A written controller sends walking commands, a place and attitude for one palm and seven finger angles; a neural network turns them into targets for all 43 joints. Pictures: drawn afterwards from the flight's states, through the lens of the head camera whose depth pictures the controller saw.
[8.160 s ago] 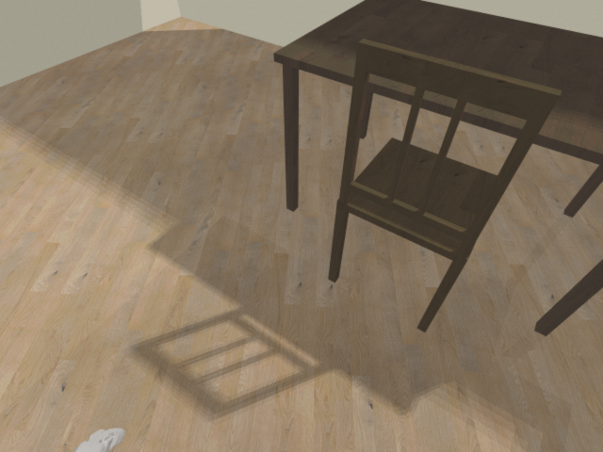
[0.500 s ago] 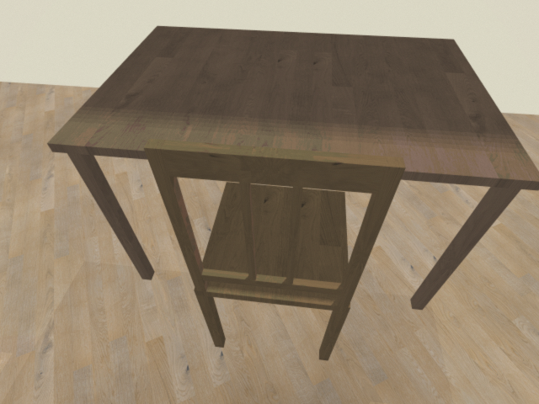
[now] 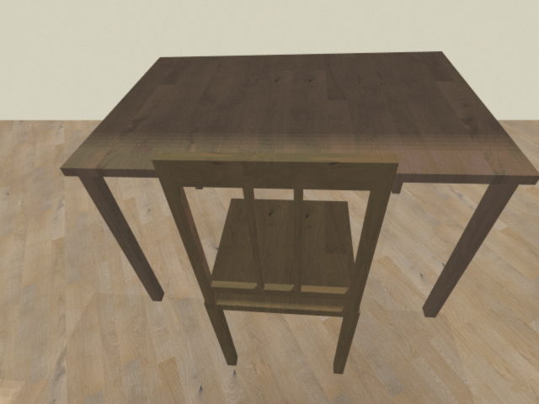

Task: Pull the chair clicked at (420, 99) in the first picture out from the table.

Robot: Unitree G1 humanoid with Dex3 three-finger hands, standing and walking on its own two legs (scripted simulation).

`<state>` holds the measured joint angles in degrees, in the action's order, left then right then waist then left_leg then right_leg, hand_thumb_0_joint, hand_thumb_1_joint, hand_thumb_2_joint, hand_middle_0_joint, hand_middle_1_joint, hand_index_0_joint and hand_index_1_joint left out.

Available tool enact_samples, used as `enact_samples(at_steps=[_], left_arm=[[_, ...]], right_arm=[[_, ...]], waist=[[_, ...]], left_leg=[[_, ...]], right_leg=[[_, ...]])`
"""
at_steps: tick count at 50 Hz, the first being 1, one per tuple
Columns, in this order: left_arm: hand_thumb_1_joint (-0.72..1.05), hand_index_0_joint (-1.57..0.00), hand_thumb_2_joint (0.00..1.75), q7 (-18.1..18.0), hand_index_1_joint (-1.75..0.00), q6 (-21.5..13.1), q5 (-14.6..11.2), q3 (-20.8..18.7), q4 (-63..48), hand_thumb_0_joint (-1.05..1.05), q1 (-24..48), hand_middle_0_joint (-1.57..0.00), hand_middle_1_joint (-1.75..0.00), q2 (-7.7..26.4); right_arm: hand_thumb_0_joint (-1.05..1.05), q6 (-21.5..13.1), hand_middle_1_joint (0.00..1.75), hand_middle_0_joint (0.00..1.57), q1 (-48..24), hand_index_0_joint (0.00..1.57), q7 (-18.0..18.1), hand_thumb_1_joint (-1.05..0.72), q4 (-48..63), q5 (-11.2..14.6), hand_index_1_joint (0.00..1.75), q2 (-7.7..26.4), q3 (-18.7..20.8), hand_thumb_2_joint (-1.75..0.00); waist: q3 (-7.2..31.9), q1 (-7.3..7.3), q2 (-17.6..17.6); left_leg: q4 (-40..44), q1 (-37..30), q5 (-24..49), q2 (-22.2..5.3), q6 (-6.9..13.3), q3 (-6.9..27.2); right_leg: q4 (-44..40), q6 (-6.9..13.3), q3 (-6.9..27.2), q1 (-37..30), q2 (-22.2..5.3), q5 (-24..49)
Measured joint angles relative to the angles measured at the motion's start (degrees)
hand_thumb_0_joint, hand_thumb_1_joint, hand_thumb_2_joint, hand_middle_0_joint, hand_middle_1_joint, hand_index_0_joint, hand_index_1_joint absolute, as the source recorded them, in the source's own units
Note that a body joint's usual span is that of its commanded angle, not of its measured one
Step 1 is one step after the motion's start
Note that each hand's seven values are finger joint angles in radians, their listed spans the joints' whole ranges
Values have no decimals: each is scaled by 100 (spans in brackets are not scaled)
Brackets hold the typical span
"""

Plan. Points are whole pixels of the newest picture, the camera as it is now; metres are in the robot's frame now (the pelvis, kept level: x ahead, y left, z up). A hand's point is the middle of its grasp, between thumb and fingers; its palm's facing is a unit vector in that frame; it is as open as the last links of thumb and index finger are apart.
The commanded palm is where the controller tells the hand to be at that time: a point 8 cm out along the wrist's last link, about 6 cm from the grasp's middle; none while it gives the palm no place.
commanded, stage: look again from close up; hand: left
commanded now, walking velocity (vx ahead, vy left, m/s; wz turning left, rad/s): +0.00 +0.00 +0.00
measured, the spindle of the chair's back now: (255, 243) +0.46 +0.06 -0.07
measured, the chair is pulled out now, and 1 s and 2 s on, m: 0.00 0.00 0.00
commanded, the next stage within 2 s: raise the hand toward the chair's back in 1.08 s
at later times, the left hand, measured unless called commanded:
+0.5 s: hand out of the picture +0.02 +0.16 -0.16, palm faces +0.05 -0.97 -0.22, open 7.3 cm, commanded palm none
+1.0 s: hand out of the picture +0.02 +0.16 -0.16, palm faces +0.05 -0.97 -0.22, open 7.3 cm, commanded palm none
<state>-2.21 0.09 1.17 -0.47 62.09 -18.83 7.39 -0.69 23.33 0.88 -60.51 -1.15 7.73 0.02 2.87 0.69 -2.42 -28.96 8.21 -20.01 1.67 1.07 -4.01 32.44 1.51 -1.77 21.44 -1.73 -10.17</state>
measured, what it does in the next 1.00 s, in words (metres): stands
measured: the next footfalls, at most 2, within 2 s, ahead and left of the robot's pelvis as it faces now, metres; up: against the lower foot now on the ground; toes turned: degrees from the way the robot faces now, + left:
none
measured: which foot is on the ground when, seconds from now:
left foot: down 0.00-1.00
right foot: down 0.00-1.00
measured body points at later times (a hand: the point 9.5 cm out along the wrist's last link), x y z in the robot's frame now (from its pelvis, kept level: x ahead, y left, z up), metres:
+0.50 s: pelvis +0.03 -0.01 +0.01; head +0.04 -0.03 +0.46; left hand +0.02 +0.22 -0.14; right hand +0.01 -0.22 -0.16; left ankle -0.05 +0.11 -0.73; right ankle +0.08 -0.10 -0.73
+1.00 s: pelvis +0.02 -0.01 +0.01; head +0.03 -0.03 +0.46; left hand +0.02 +0.21 -0.14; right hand -0.01 -0.22 -0.16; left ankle -0.05 +0.11 -0.73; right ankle +0.08 -0.10 -0.73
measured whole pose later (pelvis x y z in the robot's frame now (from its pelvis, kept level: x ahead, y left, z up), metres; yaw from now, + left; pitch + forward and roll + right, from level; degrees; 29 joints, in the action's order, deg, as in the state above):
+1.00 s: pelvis +0.02 -0.01 +0.01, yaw +1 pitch -2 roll +1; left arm -2.0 -0.5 0.6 0.1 63.6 -16.6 7.9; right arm -1.1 19.7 1.4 -65.2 -0.4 7.2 -0.7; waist -1.8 0.0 -1.5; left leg -22.4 2.7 -18.1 -0.1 -0.4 -2.5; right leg 26.8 2.7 -3.6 15.9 0.0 -9.5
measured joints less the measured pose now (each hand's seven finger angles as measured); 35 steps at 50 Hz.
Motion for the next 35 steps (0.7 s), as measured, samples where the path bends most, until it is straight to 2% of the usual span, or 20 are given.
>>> enact_samples(at_steps=[18,35], left_arm=[[93,-20,90,6,-30,-108,-57,38,97,1,178,-20,-30,0],[93,-20,90,11,-30,-92,-57,70,214,2,298,-20,-30,63]], right_arm=[[0,-74,30,20,-379,20,46,-91,-214,69,30,84,-43,-90],[0,-55,30,20,-571,20,75,-91,-360,74,30,51,-51,-90]], waist=[[-451,-42,35],[-459,-73,70]], left_leg=[[450,-327,94,-67,-66,111],[595,-579,101,-160,-129,158]], right_leg=[[-294,38,-115,-294,62,-42],[-441,90,-180,-558,149,-51]])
